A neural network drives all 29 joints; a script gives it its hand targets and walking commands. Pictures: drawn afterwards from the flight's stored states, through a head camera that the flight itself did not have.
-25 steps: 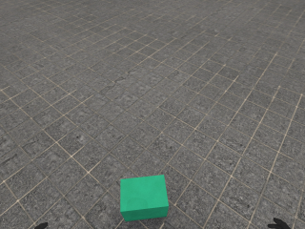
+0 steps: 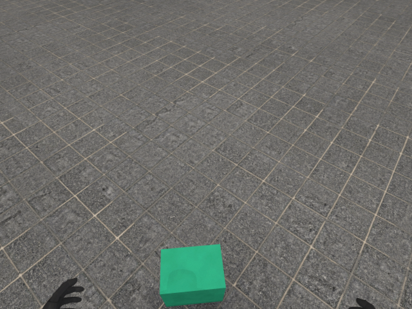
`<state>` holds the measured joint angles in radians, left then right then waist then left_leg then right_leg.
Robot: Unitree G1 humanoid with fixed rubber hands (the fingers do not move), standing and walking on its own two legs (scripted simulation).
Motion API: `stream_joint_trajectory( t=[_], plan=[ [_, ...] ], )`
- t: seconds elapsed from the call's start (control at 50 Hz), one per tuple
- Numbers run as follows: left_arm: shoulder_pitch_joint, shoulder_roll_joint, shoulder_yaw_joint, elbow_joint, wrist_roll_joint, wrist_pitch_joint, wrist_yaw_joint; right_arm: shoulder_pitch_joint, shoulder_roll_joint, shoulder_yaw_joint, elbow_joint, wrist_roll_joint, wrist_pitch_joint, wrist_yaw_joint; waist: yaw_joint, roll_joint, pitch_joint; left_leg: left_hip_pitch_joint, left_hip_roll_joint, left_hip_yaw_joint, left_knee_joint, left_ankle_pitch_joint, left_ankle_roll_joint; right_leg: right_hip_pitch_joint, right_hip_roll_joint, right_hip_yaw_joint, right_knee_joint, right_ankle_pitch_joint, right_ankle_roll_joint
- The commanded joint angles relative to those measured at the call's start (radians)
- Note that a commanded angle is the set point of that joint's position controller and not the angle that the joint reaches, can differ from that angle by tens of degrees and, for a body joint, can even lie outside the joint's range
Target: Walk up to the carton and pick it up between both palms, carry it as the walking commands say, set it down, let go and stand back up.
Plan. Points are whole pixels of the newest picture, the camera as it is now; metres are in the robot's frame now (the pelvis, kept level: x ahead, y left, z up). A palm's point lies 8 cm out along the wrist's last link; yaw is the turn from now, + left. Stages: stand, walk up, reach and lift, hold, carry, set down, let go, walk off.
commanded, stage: walk up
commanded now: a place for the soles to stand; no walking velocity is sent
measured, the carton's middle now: (192, 276) +0.37 +0.07 -0.67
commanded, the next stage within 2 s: reach and lift in 1.06 s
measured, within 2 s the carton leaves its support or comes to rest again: neither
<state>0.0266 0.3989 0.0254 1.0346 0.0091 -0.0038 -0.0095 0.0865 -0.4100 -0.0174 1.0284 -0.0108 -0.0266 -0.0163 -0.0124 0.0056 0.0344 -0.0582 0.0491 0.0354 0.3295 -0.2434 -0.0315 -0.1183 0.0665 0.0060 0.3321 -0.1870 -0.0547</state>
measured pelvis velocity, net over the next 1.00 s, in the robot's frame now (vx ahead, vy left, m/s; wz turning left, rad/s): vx -0.02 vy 0.03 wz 0.10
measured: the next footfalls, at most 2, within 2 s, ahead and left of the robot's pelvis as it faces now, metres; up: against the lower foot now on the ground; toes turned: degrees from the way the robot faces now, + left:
none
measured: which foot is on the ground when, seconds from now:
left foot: down 0.00-1.00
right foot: down 0.00-1.00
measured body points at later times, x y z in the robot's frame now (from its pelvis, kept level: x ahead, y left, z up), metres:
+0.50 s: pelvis -0.02 +0.02 +0.00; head -0.02 +0.02 +0.45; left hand +0.07 +0.35 -0.11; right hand +0.09 -0.30 -0.12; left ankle -0.04 +0.14 -0.75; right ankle -0.01 -0.08 -0.75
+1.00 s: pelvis -0.02 +0.03 +0.00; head -0.01 +0.04 +0.45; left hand +0.06 +0.37 -0.11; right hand +0.11 -0.27 -0.11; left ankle -0.04 +0.14 -0.75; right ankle -0.01 -0.08 -0.75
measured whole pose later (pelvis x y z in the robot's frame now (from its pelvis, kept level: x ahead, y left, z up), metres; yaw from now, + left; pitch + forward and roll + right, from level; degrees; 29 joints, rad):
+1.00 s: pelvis -0.02 +0.03 +0.00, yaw +6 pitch -2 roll -1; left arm 0.06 0.41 0.02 1.05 0.02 -0.02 0.00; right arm 0.11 -0.40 -0.03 1.03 -0.01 0.00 0.01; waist 0.01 0.00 0.06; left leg -0.13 -0.03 -0.04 0.39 -0.22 0.02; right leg -0.13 -0.02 -0.07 0.36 -0.18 0.00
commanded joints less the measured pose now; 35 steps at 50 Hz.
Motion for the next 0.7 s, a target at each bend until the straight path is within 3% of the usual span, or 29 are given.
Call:
stream_joint_trajectory(
  t=[0.0, 0.12, 0.4, 0.68],
  plan=[
    [-0.037, 0.178, 0.027, -0.035, -0.002, -0.023, 0.011, -0.031, -0.158, -0.029, -0.025, -0.006, 0.010, 0.004, 0.015, 0.027, -0.060, -0.035, 0.088, -0.072, -0.011, 0.287, 0.054, 0.075, -0.188, 0.117, -0.025, 0.332, 0.019],
    [-0.034, 0.186, 0.024, -0.034, 0.001, -0.031, 0.021, -0.033, -0.160, -0.038, -0.014, -0.002, 0.025, 0.014, 0.009, -0.016, -0.073, -0.017, 0.077, -0.083, -0.009, 0.235, 0.055, 0.067, -0.190, 0.111, -0.037, 0.295, 0.021],
    [-0.034, 0.189, 0.023, -0.023, 0.009, -0.033, 0.020, -0.022, -0.160, -0.045, -0.004, -0.008, 0.028, 0.022, 0.014, -0.011, -0.028, -0.066, 0.063, -0.134, -0.023, 0.137, 0.062, 0.015, -0.186, 0.091, -0.065, 0.044, 0.017],
    [-0.019, 0.186, 0.024, -0.020, 0.009, -0.030, 0.015, -0.008, -0.167, -0.042, -0.021, -0.007, 0.018, 0.023, 0.021, 0.016, -0.030, -0.121, 0.062, -0.180, -0.026, 0.146, 0.069, 0.037, -0.186, 0.064, -0.040, 0.020, 0.019]
  ],
)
